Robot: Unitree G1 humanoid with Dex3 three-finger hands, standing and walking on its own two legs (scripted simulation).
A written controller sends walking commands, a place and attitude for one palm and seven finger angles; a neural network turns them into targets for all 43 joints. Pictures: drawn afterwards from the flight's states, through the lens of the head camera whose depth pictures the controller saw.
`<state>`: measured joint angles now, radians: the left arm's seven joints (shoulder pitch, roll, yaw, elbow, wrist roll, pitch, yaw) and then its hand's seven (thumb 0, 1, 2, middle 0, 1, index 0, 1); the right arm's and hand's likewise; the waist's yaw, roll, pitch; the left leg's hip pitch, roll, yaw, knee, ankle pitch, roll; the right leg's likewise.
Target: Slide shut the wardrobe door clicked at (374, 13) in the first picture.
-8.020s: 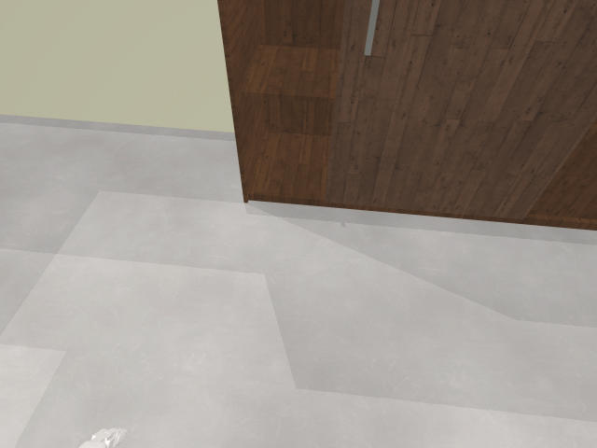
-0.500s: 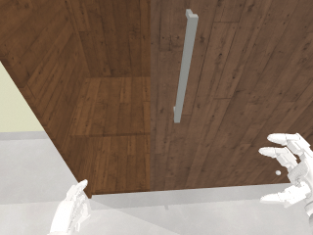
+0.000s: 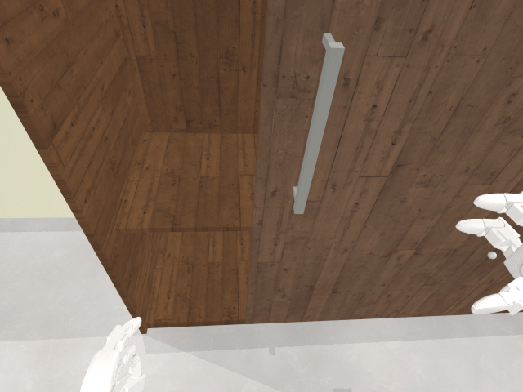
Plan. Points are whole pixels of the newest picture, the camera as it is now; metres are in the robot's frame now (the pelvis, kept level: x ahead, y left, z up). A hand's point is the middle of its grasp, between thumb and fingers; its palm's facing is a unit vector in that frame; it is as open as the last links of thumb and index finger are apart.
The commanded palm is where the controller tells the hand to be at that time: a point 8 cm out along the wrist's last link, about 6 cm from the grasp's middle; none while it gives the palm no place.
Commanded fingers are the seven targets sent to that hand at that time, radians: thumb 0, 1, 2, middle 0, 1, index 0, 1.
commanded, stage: raise the hand with hooked fingers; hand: right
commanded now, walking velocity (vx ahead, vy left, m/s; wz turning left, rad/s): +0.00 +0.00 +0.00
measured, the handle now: (310, 139) +0.48 -0.05 +0.16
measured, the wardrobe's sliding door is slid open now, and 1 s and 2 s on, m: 0.37 0.37 0.37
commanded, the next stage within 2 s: move the hooked fingers beside the handle in 0.34 s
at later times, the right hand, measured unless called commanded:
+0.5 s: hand (487, 261) +0.27 -0.27 +0.14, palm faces +0.00 +1.00 -0.08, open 14.0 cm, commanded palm +0.25 -0.31 +0.15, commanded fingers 0.00 0.50 -0.30 0.30 1.20 0.30 1.20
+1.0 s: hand (431, 225) +0.33 -0.22 +0.14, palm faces -0.05 +1.00 -0.04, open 14.0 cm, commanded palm +0.30 -0.26 +0.14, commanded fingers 0.00 0.50 -0.30 0.30 1.20 0.30 1.20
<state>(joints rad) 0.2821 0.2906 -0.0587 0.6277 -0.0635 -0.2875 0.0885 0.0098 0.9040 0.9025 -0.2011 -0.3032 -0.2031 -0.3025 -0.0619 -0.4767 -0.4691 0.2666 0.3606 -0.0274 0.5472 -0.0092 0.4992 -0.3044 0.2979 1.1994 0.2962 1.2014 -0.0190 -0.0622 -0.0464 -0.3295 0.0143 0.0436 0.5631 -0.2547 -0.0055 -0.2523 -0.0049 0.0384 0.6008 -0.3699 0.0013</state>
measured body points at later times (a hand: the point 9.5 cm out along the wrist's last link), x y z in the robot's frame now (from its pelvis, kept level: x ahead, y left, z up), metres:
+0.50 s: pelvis +0.00 +0.00 +0.00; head -0.01 +0.02 +0.45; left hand +0.17 +0.24 -0.07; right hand +0.26 -0.32 +0.15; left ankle +0.02 +0.13 -0.73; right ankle -0.03 -0.12 -0.73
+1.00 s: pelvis +0.00 +0.00 +0.00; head +0.00 +0.02 +0.45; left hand +0.14 +0.25 -0.09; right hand +0.32 -0.27 +0.14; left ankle +0.02 +0.13 -0.73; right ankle -0.03 -0.12 -0.73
